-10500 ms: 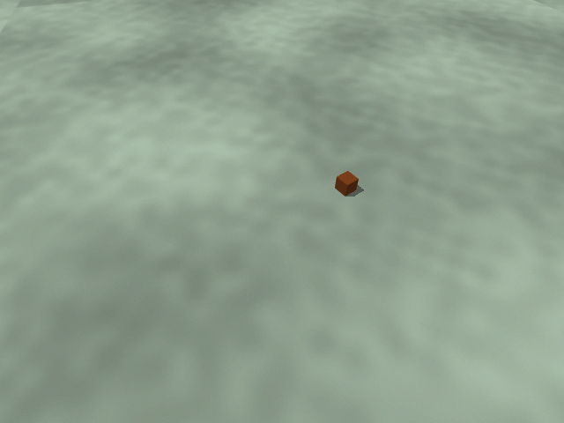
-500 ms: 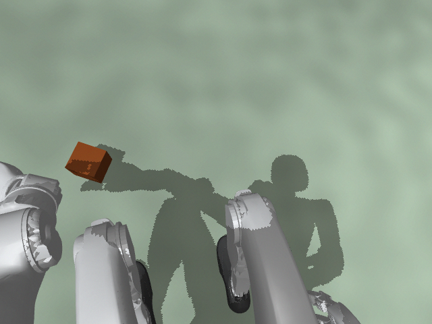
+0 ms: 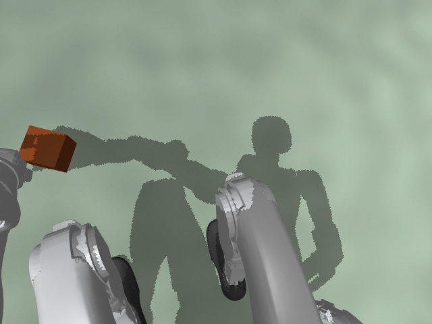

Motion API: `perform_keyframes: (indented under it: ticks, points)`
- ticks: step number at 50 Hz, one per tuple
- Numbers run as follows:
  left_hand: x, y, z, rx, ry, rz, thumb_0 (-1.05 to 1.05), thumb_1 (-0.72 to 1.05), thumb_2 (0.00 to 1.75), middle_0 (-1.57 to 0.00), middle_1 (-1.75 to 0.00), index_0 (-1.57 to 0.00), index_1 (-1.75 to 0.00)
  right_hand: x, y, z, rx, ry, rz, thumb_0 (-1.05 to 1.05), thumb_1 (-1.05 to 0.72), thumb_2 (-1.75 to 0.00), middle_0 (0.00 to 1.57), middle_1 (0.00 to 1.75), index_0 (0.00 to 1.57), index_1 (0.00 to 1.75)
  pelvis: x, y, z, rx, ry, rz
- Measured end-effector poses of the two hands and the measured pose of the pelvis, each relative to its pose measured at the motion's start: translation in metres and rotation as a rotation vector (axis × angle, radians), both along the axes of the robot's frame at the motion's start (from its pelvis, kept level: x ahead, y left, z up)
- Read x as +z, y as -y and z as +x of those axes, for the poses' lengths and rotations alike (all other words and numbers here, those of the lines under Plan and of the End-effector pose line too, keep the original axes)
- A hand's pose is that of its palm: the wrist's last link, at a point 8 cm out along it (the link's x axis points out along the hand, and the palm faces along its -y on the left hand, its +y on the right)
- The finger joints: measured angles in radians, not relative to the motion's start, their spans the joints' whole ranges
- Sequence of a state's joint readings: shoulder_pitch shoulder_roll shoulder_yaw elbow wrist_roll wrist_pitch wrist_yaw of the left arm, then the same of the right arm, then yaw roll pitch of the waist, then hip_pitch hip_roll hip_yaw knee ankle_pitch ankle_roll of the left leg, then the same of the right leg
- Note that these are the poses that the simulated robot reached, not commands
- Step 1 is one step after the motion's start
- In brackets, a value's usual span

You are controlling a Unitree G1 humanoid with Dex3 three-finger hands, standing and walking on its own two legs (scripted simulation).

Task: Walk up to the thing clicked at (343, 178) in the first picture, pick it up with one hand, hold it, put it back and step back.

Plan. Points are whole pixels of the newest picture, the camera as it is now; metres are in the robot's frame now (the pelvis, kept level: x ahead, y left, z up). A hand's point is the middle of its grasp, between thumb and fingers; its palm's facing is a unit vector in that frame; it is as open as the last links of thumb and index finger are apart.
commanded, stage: rise first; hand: left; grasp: from above
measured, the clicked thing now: (49, 150) +0.51 +0.24 -0.31
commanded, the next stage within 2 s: none
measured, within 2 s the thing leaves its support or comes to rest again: neither
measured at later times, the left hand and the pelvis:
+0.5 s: hand out of the picture +0.46 +0.30 -0.18, palm faces -0.11 -0.43 -0.89, open 13.9 cm; pelvis +0.00 +0.00 -0.02, yaw -2 degrees
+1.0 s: hand (1, 155) +0.48 +0.29 -0.19, palm faces -0.11 -0.42 -0.90, open 13.9 cm; pelvis +0.00 +0.00 -0.02, yaw -2 degrees
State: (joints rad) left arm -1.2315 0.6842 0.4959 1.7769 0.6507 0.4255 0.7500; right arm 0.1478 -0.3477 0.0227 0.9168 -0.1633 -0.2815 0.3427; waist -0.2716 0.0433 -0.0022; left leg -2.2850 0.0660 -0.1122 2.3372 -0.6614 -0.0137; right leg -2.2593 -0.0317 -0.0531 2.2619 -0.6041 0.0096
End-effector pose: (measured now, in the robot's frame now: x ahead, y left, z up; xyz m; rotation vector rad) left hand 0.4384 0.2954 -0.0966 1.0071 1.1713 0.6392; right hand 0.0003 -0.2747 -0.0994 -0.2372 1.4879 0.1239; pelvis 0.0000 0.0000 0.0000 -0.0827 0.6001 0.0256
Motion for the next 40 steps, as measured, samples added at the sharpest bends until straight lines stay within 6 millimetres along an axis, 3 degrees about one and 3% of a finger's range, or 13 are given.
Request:
perform_keyframes:
  ticks: [12, 25, 40]
  points:
    - [-0.024, -0.007, 0.014, -0.011, 0.002, 0.012, 0.00, -0.51, 1.01, -0.10, -1.04, -0.10, -1.05, -0.002, 0.000, -0.013, -0.009, -0.076, 0.002, 0.00, -0.90, -0.90, 0.20, 0.30, 0.20, 0.30, -0.011, -0.001, 0.004, -0.012, 0.005, -0.017]
    - [-0.028, -0.008, 0.018, -0.063, -0.002, 0.001, 0.00, -0.51, 1.00, -0.10, -1.04, -0.10, -1.05, -0.010, -0.019, -0.010, -0.002, -0.054, 0.038, 0.00, -0.91, -0.90, 0.20, 0.30, 0.20, 0.30, -0.017, -0.004, 0.005, -0.010, 0.016, -0.030]
    - [-0.032, 0.000, 0.029, -0.057, 0.001, 0.006, 0.00, -0.50, 0.99, -0.12, -1.00, -0.11, -1.02, 0.000, -0.010, -0.018, 0.024, -0.084, 0.023, 0.00, -0.91, -0.90, 0.20, 0.30, 0.20, 0.30, -0.017, -0.003, 0.004, -0.014, 0.020, -0.036]
